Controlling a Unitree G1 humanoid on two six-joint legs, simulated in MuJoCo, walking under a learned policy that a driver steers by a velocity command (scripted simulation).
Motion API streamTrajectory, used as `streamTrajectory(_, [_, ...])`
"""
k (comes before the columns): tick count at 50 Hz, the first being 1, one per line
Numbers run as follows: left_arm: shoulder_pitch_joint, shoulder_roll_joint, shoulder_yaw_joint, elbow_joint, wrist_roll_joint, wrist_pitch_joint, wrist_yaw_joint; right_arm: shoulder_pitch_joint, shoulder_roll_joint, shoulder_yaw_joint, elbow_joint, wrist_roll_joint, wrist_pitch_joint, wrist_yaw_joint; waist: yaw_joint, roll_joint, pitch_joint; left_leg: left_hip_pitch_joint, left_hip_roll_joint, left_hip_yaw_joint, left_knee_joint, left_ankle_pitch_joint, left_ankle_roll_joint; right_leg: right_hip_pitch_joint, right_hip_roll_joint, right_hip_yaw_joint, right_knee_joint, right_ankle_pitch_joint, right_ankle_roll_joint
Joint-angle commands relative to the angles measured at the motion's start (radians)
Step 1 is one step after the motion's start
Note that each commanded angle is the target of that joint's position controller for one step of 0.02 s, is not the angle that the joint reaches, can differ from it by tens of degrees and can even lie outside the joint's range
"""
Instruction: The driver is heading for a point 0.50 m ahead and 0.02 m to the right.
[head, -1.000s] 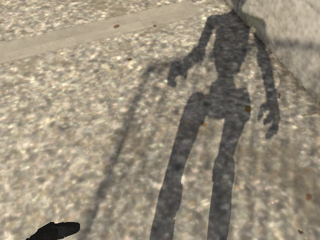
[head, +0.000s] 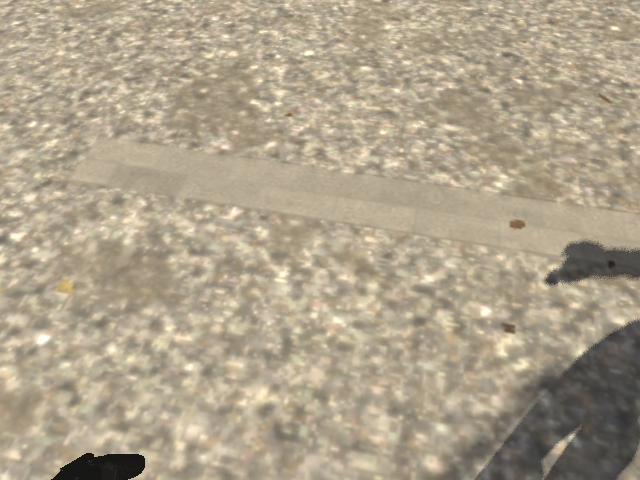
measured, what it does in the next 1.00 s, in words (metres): walks ahead: left foot, then right foot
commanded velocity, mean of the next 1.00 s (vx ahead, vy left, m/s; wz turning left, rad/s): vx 0.37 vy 0.00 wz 0.11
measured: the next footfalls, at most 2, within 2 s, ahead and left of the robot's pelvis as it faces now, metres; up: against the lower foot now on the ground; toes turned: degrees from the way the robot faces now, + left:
left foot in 0.44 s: +0.36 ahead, +0.17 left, +0.00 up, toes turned +10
right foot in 0.88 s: +0.57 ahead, -0.03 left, +0.00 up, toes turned +4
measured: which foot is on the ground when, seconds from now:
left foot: up 0.00-0.42, down 0.44-0.90, up 0.92-1.00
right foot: down 0.00-0.46, up 0.48-0.86, down 0.88-1.00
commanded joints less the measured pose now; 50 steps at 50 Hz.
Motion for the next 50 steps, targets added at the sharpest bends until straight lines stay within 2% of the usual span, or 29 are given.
streamTrajectory(1, [0.171,0.13,0.047,-0.027,-0.001,0.008,0.009,-0.05,-0.142,-0.027,-0.106,-0.008,-0.011,-0.004,0.116,-0.104,-0.071,-0.508,0.112,0.038,0.315,0.11,-0.026,0.496,-0.378,0.511,-0.284,-0.285,-0.162])
streamTrajectory(2, [0.146,0.109,0.04,-0.018,0.002,0.012,0.011,-0.084,-0.128,-0.03,-0.118,-0.017,-0.012,-0.001,0.104,-0.098,-0.022,-0.492,0.138,0.041,0.277,0.159,-0.03,0.418,-0.336,0.411,-0.302,-0.167,-0.155])
streamTrajectory(5, [0.153,0.089,0.034,0.015,0.003,0.002,0.012,-0.077,-0.065,-0.02,-0.119,-0.006,-0.005,0.012,0.077,-0.141,-0.004,-0.416,0.169,0.069,0.203,0.209,-0.032,0.324,-0.274,0.242,-0.359,-0.009,-0.156])
streamTrajectory(9, [0.185,0.134,0.046,0.064,-0.005,-0.004,0.008,-0.148,-0.025,-0.002,-0.137,-0.018,-0.009,0.015,0.078,-0.099,0.014,-0.46,0.17,0.073,0.016,0.288,-0.047,0.347,-0.289,0.151,-0.399,0.149,-0.197])
streamTrajectory(14, [0.227,0.172,0.047,0.112,-0.024,0.016,0.01,-0.301,0.002,0.02,-0.161,-0.02,-0.035,0.042,0.127,-0.091,0.036,-0.379,0.167,0.166,-0.283,0.483,-0.042,0.365,-0.257,0.032,-0.4,0.219,-0.17])
streamTrajectory(17, [0.284,0.192,0.049,0.148,-0.033,0.031,0.008,-0.375,-0.008,0.019,-0.188,-0.01,-0.042,0.055,0.145,-0.104,0.055,-0.347,0.147,0.191,-0.379,0.458,-0.021,0.421,-0.291,0.034,-0.383,0.24,-0.161])
streamTrajectory(19, [0.292,0.206,0.051,0.165,-0.039,0.044,0.01,-0.382,-0.029,0.012,-0.198,-0.01,-0.045,0.062,0.125,-0.12,0.054,-0.311,0.13,0.201,-0.429,0.397,0.01,0.47,-0.315,0.034,-0.346,0.322,-0.147])
streamTrajectory(20, [0.283,0.217,0.053,0.169,-0.041,0.049,0.013,-0.346,-0.047,0.004,-0.191,-0.014,-0.047,0.062,0.093,-0.129,0.031,-0.24,0.109,0.216,-0.458,0.377,0.03,0.481,-0.314,0.021,-0.294,0.447,-0.135])
streamTrajectory(21, [0.266,0.223,0.053,0.171,-0.045,0.054,0.017,-0.251,-0.072,-0.013,-0.163,-0.02,-0.047,0.059,0.03,-0.123,-0.028,-0.088,0.079,0.242,-0.505,0.407,0.055,0.466,-0.289,-0.018,-0.18,0.599,-0.114])
streamTrajectory(22, [0.275,0.201,0.042,0.171,-0.041,0.055,0.02,-0.105,-0.119,-0.038,-0.117,-0.026,-0.044,0.049,-0.037,-0.104,-0.12,0.151,0.076,0.235,-0.515,0.437,0.084,0.374,-0.242,-0.046,-0.002,0.628,-0.086])
streamTrajectory(23, [0.267,0.141,0.015,0.137,-0.01,0.048,0.02,0.084,-0.202,-0.063,-0.086,-0.039,-0.036,0.03,-0.108,0.027,-0.272,0.472,0.293,-0.004,-0.471,0.499,0.149,0.133,-0.184,-0.073,0.327,0.288,-0.044])
streamTrajectory(24, [0.372,0.036,-0.016,0.118,-0.014,0.03,0.014,0.081,-0.251,-0.062,-0.09,-0.047,-0.033,0.029,-0.03,0.252,-0.386,0.674,0.508,-0.451,-0.599,0.313,0.287,-0.198,-0.016,-0.003,0.627,-0.413,0.004])
streamTrajectory(25, [0.302,0.153,0.014,0.132,-0.041,0.02,0.01,0.076,-0.159,-0.044,-0.088,-0.039,-0.037,0.03,-0.077,0.136,-0.325,0.601,0.488,-0.45,-0.652,0.216,0.265,-0.291,-0.057,0.115,0.729,-0.413,0.0])
streamTrajectory(26, [0.232,0.176,0.026,0.103,-0.06,0.016,0.008,0.02,-0.125,-0.03,-0.081,-0.032,-0.043,0.03,-0.056,0.118,-0.182,0.481,0.454,-0.285,-0.673,0.255,0.227,-0.341,-0.098,0.097,0.726,-0.322,-0.007])
streamTrajectory(27, [0.198,0.16,0.025,0.102,-0.052,0.019,0.012,-0.039,-0.092,-0.02,-0.076,-0.031,-0.049,0.034,-0.022,0.064,-0.115,0.359,0.404,-0.175,-0.703,0.323,0.201,-0.308,-0.138,0.081,0.683,-0.238,-0.003])
streamTrajectory(28, [0.185,0.152,0.029,0.1,-0.033,0.026,0.016,-0.094,-0.069,-0.013,-0.075,-0.038,-0.056,0.039,0.013,0.066,-0.058,0.253,0.366,-0.099,-0.732,0.468,0.191,-0.266,-0.154,0.073,0.638,-0.185,0.01])
streamTrajectory(29, [0.217,0.138,0.03,0.111,-0.027,0.041,0.018,-0.129,-0.053,-0.009,-0.072,-0.045,-0.064,0.042,0.052,0.076,-0.046,0.179,0.342,-0.028,-0.752,0.626,0.185,-0.191,-0.166,0.077,0.618,-0.158,0.022])
streamTrajectory(32, [0.257,0.084,0.023,0.125,-0.017,0.071,0.025,-0.164,-0.061,-0.014,-0.038,-0.048,-0.085,0.039,0.102,0.049,-0.041,0.083,0.324,0.106,-0.767,0.964,0.2,-0.111,-0.139,0.059,0.54,-0.118,0.059])
streamTrajectory(36, [0.14,0.037,0.0,0.091,0.0,0.071,0.016,-0.169,-0.083,-0.016,0.006,-0.045,-0.069,0.016,0.08,0.054,-0.032,0.062,0.263,0.231,-0.767,0.994,0.17,-0.054,-0.131,0.018,0.234,0.1,0.064])
streamTrajectory(38, [0.077,0.041,-0.003,0.075,0.0,0.068,0.006,-0.128,-0.103,-0.018,0.036,-0.043,-0.058,0.011,0.048,0.048,-0.047,0.101,0.271,0.228,-0.756,0.974,0.165,-0.018,-0.112,0.009,0.128,0.174,0.058])
streamTrajectory(41, [0.036,0.076,0.006,0.056,0.003,0.067,0.0,-0.109,-0.121,-0.021,0.075,-0.031,-0.042,0.011,0.04,0.055,-0.054,0.166,0.308,0.192,-0.694,0.932,0.16,0.0,-0.097,0.02,0.046,0.139,0.031])
streamTrajectory(43, [0.057,0.092,0.014,0.06,0.011,0.065,-0.002,-0.132,-0.118,-0.02,0.091,-0.016,-0.031,0.008,0.069,0.048,-0.063,0.177,0.301,0.18,-0.606,0.87,0.132,0.062,-0.079,0.005,-0.045,0.144,-0.003])
streamTrajectory(44, [0.094,0.11,0.022,0.076,0.015,0.063,0.002,-0.118,-0.1,-0.015,0.103,-0.014,-0.028,0.006,0.084,0.026,-0.081,0.168,0.262,0.186,-0.54,0.814,0.099,0.15,-0.067,-0.001,-0.124,0.254,-0.025])
streamTrajectory(45, [0.124,0.174,0.038,0.078,0.02,0.062,0.014,-0.069,-0.077,-0.006,0.11,-0.036,-0.034,0.005,0.073,-0.05,-0.131,0.12,0.195,0.221,-0.44,0.699,0.043,0.284,-0.146,0.075,-0.112,0.664,-0.057])
streamTrajectory(46, [0.13,0.204,0.04,0.074,0.032,0.071,0.024,0.057,-0.021,0.013,0.127,-0.059,-0.044,0.01,0.015,-0.192,-0.237,-0.044,0.123,0.237,-0.296,0.338,-0.02,0.521,-0.301,0.226,-0.04,0.924,-0.185])
streamTrajectory(47, [0.145,0.11,0.018,0.082,0.024,0.085,0.025,0.043,-0.01,0.023,0.143,-0.053,-0.03,0.008,0.059,-0.233,-0.296,-0.094,0.091,0.193,-0.186,-0.049,-0.062,0.529,-0.38,0.335,-0.087,0.83,-0.286])
streamTrajectory(48, [0.132,0.064,0.0,0.089,0.014,0.089,0.017,-0.026,-0.048,0.014,0.128,-0.032,-0.007,0.006,0.073,-0.207,-0.258,-0.132,0.104,0.153,-0.126,-0.183,-0.075,0.468,-0.369,0.357,-0.147,0.609,-0.287])
streamTrajectory(49, [0.094,0.073,0.002,0.093,0.012,0.09,0.013,-0.067,-0.059,0.008,0.122,-0.023,0.016,-0.003,0.068,-0.171,-0.205,-0.164,0.12,0.139,-0.095,-0.173,-0.081,0.408,-0.347,0.353,-0.187,0.409,-0.259])
streamTrajectory(50, [0.047,0.091,0.006,0.087,0.009,0.091,0.011,-0.079,-0.066,0.002,0.127,-0.027,0.038,-0.012,0.058,-0.147,-0.153,-0.165,0.133,0.135,-0.097,-0.13,-0.087,0.328,-0.336,0.335,-0.225,0.262,-0.235])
